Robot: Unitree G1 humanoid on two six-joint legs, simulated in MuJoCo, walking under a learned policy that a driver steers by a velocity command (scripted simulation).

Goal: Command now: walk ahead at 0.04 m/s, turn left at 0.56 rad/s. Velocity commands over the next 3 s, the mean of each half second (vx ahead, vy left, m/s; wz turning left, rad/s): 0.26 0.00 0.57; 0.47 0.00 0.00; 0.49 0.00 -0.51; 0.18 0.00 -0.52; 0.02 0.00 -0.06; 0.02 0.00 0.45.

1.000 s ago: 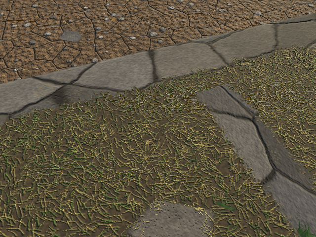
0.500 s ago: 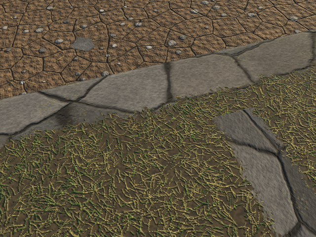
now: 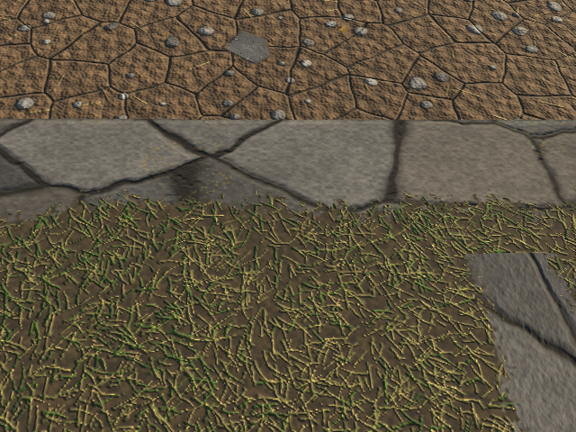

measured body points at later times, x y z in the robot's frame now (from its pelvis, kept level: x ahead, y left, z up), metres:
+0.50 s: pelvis +0.08 -0.02 +0.01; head +0.09 -0.05 +0.46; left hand +0.01 +0.25 -0.10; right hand +0.32 -0.23 -0.09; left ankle +0.11 +0.17 -0.64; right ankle +0.04 -0.16 -0.74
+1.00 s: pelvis +0.27 +0.13 +0.01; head +0.28 +0.14 +0.46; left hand +0.32 +0.43 -0.10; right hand +0.39 -0.12 -0.11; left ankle +0.19 +0.20 -0.74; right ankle +0.42 -0.01 -0.65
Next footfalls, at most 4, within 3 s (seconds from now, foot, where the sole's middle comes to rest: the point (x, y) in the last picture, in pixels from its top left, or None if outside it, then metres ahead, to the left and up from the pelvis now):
0.24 right None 0.08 -0.15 -0.77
0.72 left None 0.23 0.22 -0.77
1.24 right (249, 355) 0.60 0.08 -0.77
1.70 left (185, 262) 0.86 0.25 -0.77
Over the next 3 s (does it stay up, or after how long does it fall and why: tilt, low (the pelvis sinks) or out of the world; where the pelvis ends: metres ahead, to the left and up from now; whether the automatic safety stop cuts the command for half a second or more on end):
stays up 0.75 0.15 0.00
